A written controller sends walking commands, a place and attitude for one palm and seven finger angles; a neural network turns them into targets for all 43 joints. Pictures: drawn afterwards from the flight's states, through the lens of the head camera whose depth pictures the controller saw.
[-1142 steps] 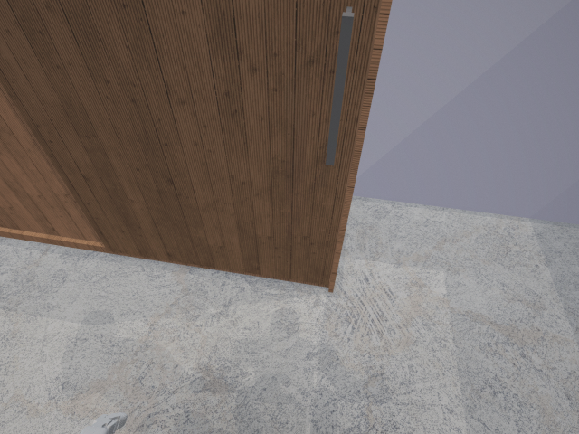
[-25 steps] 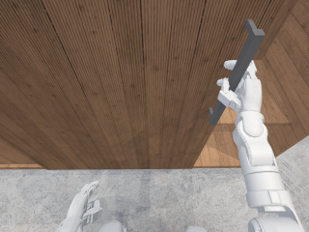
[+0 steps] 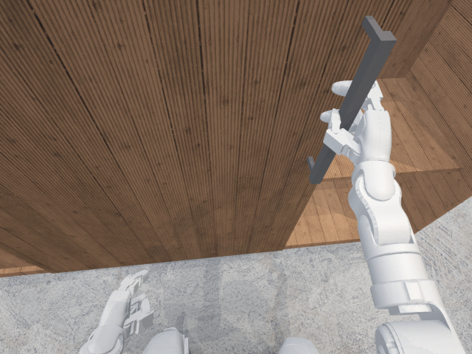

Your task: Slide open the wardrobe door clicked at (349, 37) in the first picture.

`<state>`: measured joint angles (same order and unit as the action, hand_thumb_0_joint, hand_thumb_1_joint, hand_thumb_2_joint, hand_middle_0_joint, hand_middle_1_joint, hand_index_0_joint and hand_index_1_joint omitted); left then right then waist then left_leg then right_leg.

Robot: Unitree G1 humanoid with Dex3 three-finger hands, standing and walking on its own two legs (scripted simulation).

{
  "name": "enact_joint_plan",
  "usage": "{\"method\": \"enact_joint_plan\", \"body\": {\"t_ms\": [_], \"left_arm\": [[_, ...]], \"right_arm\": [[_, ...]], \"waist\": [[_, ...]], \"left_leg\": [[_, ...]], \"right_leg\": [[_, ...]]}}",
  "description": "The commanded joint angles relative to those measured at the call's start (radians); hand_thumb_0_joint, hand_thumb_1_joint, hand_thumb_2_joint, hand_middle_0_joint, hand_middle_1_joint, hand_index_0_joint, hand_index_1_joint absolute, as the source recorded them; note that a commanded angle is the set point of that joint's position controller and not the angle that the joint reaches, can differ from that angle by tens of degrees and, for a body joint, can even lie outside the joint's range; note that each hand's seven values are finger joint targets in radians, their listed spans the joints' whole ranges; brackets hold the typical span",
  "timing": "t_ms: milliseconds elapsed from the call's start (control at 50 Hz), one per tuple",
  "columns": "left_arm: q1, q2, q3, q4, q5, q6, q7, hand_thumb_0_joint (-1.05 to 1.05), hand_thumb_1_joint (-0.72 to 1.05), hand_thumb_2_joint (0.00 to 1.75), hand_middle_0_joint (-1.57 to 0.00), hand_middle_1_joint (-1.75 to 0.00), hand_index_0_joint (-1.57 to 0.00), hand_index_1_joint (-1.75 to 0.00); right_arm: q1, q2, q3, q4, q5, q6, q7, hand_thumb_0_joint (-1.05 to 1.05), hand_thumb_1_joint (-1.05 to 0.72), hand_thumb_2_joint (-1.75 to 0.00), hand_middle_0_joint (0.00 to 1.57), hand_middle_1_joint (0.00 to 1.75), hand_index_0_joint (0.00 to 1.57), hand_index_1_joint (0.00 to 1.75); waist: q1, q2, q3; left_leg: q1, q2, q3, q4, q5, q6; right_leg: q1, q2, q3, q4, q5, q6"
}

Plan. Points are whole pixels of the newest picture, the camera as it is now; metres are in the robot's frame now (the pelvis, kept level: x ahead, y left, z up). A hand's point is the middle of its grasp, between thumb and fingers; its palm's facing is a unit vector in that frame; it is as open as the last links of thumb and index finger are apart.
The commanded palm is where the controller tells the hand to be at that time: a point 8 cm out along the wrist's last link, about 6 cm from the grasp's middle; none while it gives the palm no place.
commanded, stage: step sideways, sliding the door along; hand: right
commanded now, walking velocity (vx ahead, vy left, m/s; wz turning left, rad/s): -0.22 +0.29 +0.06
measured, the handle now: (336, 119) +0.45 -0.21 +0.11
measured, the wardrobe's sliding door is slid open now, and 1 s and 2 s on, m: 0.55 0.67 0.67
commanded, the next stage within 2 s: stop walking and hold the door there in 0.84 s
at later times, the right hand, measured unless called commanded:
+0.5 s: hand (246, 136) +0.40 -0.04 +0.13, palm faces +0.29 +0.95 -0.08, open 6.3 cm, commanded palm +0.37 -0.01 +0.13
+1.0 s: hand (243, 133) +0.41 -0.04 +0.13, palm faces +0.55 +0.82 -0.15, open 6.7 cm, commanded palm +0.37 -0.05 +0.12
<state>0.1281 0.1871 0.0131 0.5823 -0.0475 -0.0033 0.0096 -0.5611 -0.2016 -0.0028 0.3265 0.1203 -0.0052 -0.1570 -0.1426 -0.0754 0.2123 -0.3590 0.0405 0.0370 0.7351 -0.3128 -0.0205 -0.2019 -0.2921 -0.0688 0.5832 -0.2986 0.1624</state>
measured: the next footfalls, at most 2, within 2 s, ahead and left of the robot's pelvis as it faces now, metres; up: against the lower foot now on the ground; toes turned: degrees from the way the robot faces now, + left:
left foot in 0.02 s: +0.09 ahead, +0.17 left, +0.00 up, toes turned +3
right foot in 0.20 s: +0.04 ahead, -0.08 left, +0.00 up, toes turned -12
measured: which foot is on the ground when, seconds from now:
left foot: up 0.00-0.00, down 0.02-0.20, up 0.22-0.52, down 0.54-0.72, up 0.74-1.00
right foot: down 0.00-0.04, up 0.06-0.18, down 0.20-0.54, up 0.56-0.70, down 0.72-1.00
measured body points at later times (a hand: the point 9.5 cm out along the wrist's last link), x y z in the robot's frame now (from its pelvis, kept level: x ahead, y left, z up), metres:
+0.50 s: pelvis +0.02 +0.15 +0.00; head +0.10 +0.14 +0.45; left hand +0.25 +0.32 -0.09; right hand +0.38 -0.09 +0.14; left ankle +0.07 +0.30 -0.70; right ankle +0.00 -0.07 -0.72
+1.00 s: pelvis +0.06 +0.27 +0.01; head +0.13 +0.24 +0.46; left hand +0.26 +0.46 -0.08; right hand +0.38 -0.08 +0.14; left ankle +0.10 +0.42 -0.69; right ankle +0.01 +0.07 -0.72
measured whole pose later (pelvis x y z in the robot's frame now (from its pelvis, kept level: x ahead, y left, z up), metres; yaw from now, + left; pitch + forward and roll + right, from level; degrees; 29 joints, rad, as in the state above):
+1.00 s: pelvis +0.06 +0.27 +0.01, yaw +2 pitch -3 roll +5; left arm 0.12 0.17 0.01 0.59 -0.02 -0.09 -0.01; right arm -0.34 -0.35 -0.34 0.21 0.08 -0.06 -0.18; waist -0.14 -0.05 0.22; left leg -0.35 -0.01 0.05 0.67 -0.28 -0.02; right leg -0.08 -0.31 -0.14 0.47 -0.30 0.15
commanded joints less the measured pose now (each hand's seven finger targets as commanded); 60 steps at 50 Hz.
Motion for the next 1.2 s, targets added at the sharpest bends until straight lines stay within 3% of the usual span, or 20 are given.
{"method": "enact_joint_plan", "body": {"t_ms": [0, 20, 40, 100, 160, 180, 200, 460, 500, 520, 580, 660, 700, 920, 940, 960, 1000, 1020, 1040, 1180], "left_arm": [[-0.080, 0.112, 0.040, -0.141, -0.027, -0.061, 0.020, 0.00, 0.90, 0.90, -0.20, -0.30, -0.20, -0.30], [-0.120, 0.087, 0.037, -0.142, -0.018, -0.075, 0.037, 0.00, 0.90, 0.90, -0.20, -0.30, -0.20, -0.30], [-0.127, 0.086, 0.026, -0.123, 0.002, -0.100, 0.050, 0.00, 0.90, 0.90, -0.20, -0.30, -0.20, -0.30], [-0.087, 0.082, 0.026, -0.095, 0.001, -0.114, 0.068, 0.00, 0.90, 0.90, -0.20, -0.30, -0.20, -0.30], [-0.085, 0.111, 0.047, -0.085, 0.006, -0.082, 0.069, 0.00, 0.90, 0.90, -0.20, -0.30, -0.20, -0.30], [-0.089, 0.167, 0.079, -0.117, 0.016, -0.081, 0.054, 0.00, 0.90, 0.90, -0.20, -0.30, -0.20, -0.30], [-0.096, 0.158, 0.076, -0.140, 0.011, -0.073, 0.016, 0.00, 0.90, 0.90, -0.20, -0.30, -0.20, -0.30], [-0.099, 0.137, 0.047, -0.176, -0.004, -0.111, 0.001, 0.00, 0.90, 0.90, -0.20, -0.30, -0.20, -0.30], [-0.095, 0.103, 0.036, -0.179, -0.026, -0.121, 0.005, 0.00, 0.90, 0.90, -0.20, -0.30, -0.20, -0.30], [-0.118, 0.070, 0.028, -0.181, -0.020, -0.126, 0.021, 0.00, 0.90, 0.90, -0.20, -0.30, -0.20, -0.30], [-0.092, 0.091, 0.031, -0.130, 0.003, -0.144, 0.052, 0.00, 0.90, 0.90, -0.20, -0.30, -0.20, -0.30], [-0.103, 0.103, 0.031, -0.086, 0.005, -0.117, 0.065, 0.00, 0.90, 0.90, -0.20, -0.30, -0.20, -0.30], [-0.103, 0.166, 0.076, -0.128, 0.014, -0.105, 0.031, 0.00, 0.90, 0.90, -0.20, -0.30, -0.20, -0.30], [-0.070, 0.163, 0.075, -0.148, 0.018, -0.150, -0.022, 0.00, 0.90, 0.90, -0.20, -0.30, -0.20, -0.30], [-0.003, 0.233, 0.107, -0.071, 0.031, -0.135, 0.004, 0.00, 0.90, 0.90, -0.20, -0.30, -0.20, -0.30], [0.000, 0.196, 0.085, -0.092, 0.021, -0.120, 0.001, 0.00, 0.90, 0.90, -0.20, -0.30, -0.20, -0.30], [-0.031, 0.165, 0.065, -0.114, -0.002, -0.126, 0.002, 0.00, 0.90, 0.90, -0.20, -0.30, -0.20, -0.30], [-0.064, 0.126, 0.054, -0.123, 0.001, -0.127, 0.020, 0.00, 0.90, 0.90, -0.20, -0.30, -0.20, -0.30], [-0.059, 0.149, 0.051, -0.104, 0.015, -0.138, 0.042, 0.00, 0.90, 0.90, -0.20, -0.30, -0.20, -0.30], [-0.079, 0.199, 0.030, -0.032, -0.012, -0.111, 0.086, 0.00, 0.90, 0.90, -0.20, -0.30, -0.20, -0.30]], "right_arm": [[-0.452, 0.064, 0.193, -0.414, -0.060, -0.146, 0.074, 0.00, -0.90, -0.90, 0.45, 1.40, 0.45, 1.40], [-0.415, 0.001, 0.149, -0.408, -0.066, -0.146, 0.063, 0.00, -0.90, -0.90, 0.45, 1.40, 0.45, 1.40], [-0.317, -0.007, 0.138, -0.358, -0.071, -0.130, 0.053, 0.00, -0.90, -0.90, 0.45, 1.40, 0.45, 1.40], [-0.396, 0.077, 0.185, -0.519, -0.050, -0.163, 0.055, 0.00, -0.90, -0.90, 0.45, 1.40, 0.45, 1.40], [-0.405, 0.118, 0.233, -0.553, -0.044, -0.209, 0.061, 0.00, -0.90, -0.90, 0.45, 1.40, 0.45, 1.40], [-0.409, 0.140, 0.258, -0.603, -0.034, -0.212, 0.080, 0.00, -0.90, -0.90, 0.45, 1.40, 0.45, 1.40], [-0.395, 0.186, 0.277, -0.571, -0.050, -0.200, 0.096, 0.00, -0.90, -0.90, 0.45, 1.40, 0.45, 1.40], [-0.283, 0.131, 0.223, -0.548, -0.062, -0.140, 0.077, 0.00, -0.90, -0.90, 0.45, 1.40, 0.45, 1.40], [-0.277, 0.053, 0.172, -0.589, -0.069, -0.155, 0.064, 0.00, -0.90, -0.90, 0.45, 1.40, 0.45, 1.40], [-0.254, -0.029, 0.117, -0.582, -0.072, -0.160, 0.053, 0.00, -0.90, -0.90, 0.45, 1.40, 0.45, 1.40], [-0.180, -0.057, 0.060, -0.621, -0.058, -0.164, 0.036, 0.00, -0.90, -0.90, 0.45, 1.40, 0.45, 1.40], [-0.246, -0.039, 0.049, -0.679, -0.045, -0.227, 0.012, 0.00, -0.90, -0.90, 0.45, 1.40, 0.45, 1.40], [-0.227, 0.012, 0.076, -0.690, -0.042, -0.217, 0.047, 0.00, -0.90, -0.90, 0.45, 1.40, 0.45, 1.40], [-0.178, -0.056, 0.006, -0.604, -0.070, -0.156, 0.054, 0.00, -0.90, -0.90, 0.45, 1.40, 0.45, 1.40], [0.013, -0.627, -0.562, -0.237, -0.120, -0.165, 0.006, 0.00, -0.90, -0.90, 0.45, 1.40, 0.45, 1.40], [0.055, -0.511, -0.451, -0.215, -0.107, -0.163, 0.015, 0.00, -0.90, -0.90, 0.45, 1.40, 0.45, 1.40], [-0.014, -0.525, -0.425, -0.304, -0.112, -0.194, 0.030, 0.00, -0.90, -0.90, 0.45, 1.40, 0.45, 1.40], [0.029, -0.628, -0.504, -0.281, -0.121, -0.208, 0.022, 0.00, -0.90, -0.90, 0.45, 1.40, 0.45, 1.40], [0.149, -0.649, -0.546, -0.141, -0.105, -0.175, 0.011, 0.00, -0.90, -0.90, 0.45, 1.40, 0.45, 1.40], [0.121, -0.698, -0.674, -0.056, -0.088, -0.165, -0.040, 0.00, -0.90, -0.90, 0.45, 1.40, 0.45, 1.40]], "waist": [[0.144, 0.134, -0.583], [0.124, 0.340, -0.582], [0.112, 0.307, -0.573], [0.143, 0.388, -0.595], [0.191, 0.154, -0.652], [0.175, -0.070, -0.685], [0.153, -0.084, -0.723], [0.153, -0.216, -0.523], [0.137, 0.040, -0.579], [0.126, 0.291, -0.596], [0.101, 0.387, -0.613], [0.167, 0.142, -0.680], [0.133, -0.152, -0.740], [0.150, -0.321, -0.492], [0.135, -0.330, -0.498], [0.128, -0.306, -0.506], [0.111, -0.134, -0.574], [0.098, 0.173, -0.626], [0.089, 0.206, -0.626], [0.127, 0.232, -0.590]], "left_leg": [[0.354, 0.107, -0.065, -0.302, 0.700, 0.053], [0.435, 0.243, -0.223, -0.242, 1.147, 0.134], [0.368, 0.284, -0.233, -0.243, 1.286, 0.154], [0.507, 0.266, -0.234, -0.129, 1.289, 0.198], [0.241, 0.114, -0.030, 0.070, 0.842, 0.059], [-0.134, -0.003, -0.013, 0.202, 0.143, -0.010], [-0.191, 0.003, -0.107, 0.323, -0.295, 0.001], [0.079, -0.055, 0.046, -0.185, 0.122, -0.003], [0.286, 0.043, -0.022, -0.343, 0.720, 0.023], [0.427, 0.214, -0.196, -0.257, 1.236, 0.103], [0.485, 0.281, -0.310, -0.178, 1.354, 0.186], [0.412, 0.154, -0.099, -0.018, 1.066, 0.099], [-0.151, -0.012, -0.070, 0.169, -0.169, -0.014], [-0.069, -0.089, 0.056, -0.059, 0.034, -0.002], [-0.082, -0.089, 0.068, -0.093, 0.047, -0.013], [0.021, -0.077, 0.065, -0.242, 0.131, 0.000], [0.312, 0.021, -0.014, -0.356, 0.781, 0.037], [0.509, 0.243, -0.279, -0.238, 1.428, 0.144], [0.497, 0.358, -0.349, -0.213, 1.581, 0.191], [0.413, 0.320, -0.227, -0.228, 1.098, 0.179]], "right_leg": [[0.049, 0.081, -0.063, 0.248, 0.292, -0.195], [-0.160, 0.204, -0.062, 0.403, -0.222, -0.199], [-0.174, 0.254, -0.008, 0.467, -0.367, -0.195], [-0.241, 0.195, 0.049, 0.299, -0.319, -0.131], [0.244, 0.061, 0.028, -0.186, 0.587, -0.154], [0.571, -0.195, 0.290, -0.094, 1.270, -0.270], [0.570, -0.288, 0.318, -0.036, 1.416, -0.351], [0.342, -0.086, -0.046, 0.007, 0.867, -0.194], [0.184, 0.050, -0.078, 0.217, 0.473, -0.221], [-0.071, 0.169, -0.085, 0.373, -0.122, -0.221], [-0.230, 0.207, 0.064, 0.454, -0.395, -0.126], [0.119, 0.110, 0.009, -0.159, 0.353, -0.123], [0.620, -0.275, 0.329, -0.048, 1.540, -0.327], [0.521, -0.098, -0.051, -0.076, 1.197, -0.212], [0.510, -0.097, -0.110, -0.084, 1.169, -0.198], [0.450, -0.079, -0.104, 0.043, 1.114, -0.193], [0.230, 0.058, -0.145, 0.339, 0.636, -0.164], [-0.094, 0.209, -0.113, 0.573, -0.150, -0.138], [-0.232, 0.275, 0.037, 0.653, -0.428, -0.128], [-0.248, 0.253, 0.078, 0.449, -0.254, -0.130]]}}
